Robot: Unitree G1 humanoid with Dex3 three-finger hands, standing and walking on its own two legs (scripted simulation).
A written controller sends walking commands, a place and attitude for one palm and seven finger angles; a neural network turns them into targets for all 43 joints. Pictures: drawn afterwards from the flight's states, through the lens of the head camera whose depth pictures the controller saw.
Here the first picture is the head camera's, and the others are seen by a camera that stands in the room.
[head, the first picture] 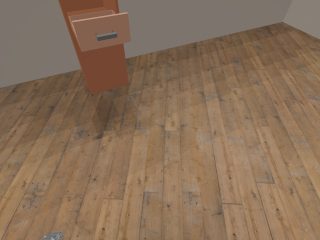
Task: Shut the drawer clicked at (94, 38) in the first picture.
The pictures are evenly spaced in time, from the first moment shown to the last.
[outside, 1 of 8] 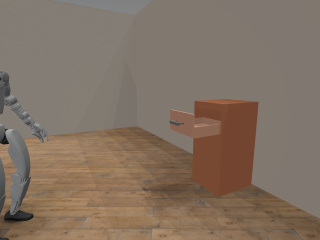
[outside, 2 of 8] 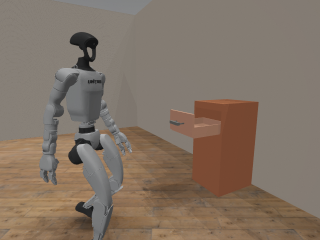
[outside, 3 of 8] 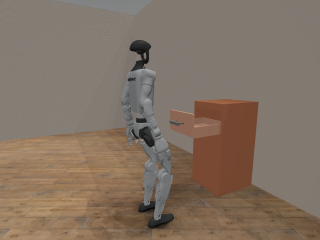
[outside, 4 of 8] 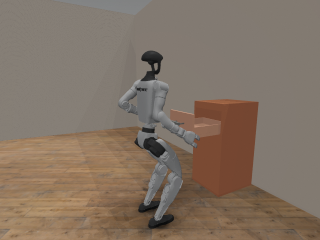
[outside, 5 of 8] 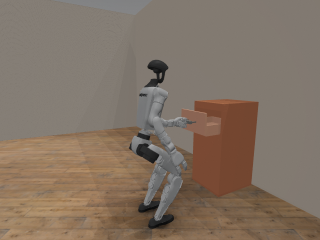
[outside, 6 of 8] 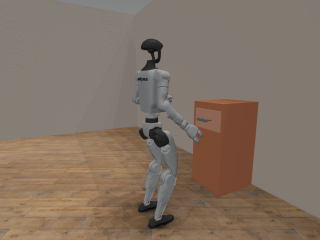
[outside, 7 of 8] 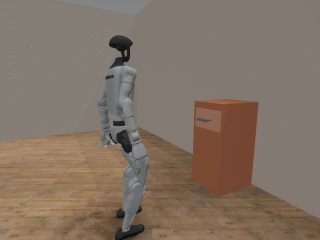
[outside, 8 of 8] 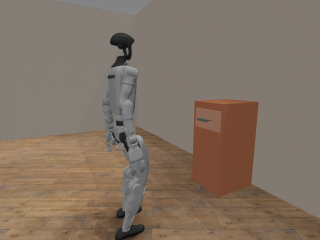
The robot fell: no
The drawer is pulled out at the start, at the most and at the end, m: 0.30 0.30 0.00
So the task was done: yes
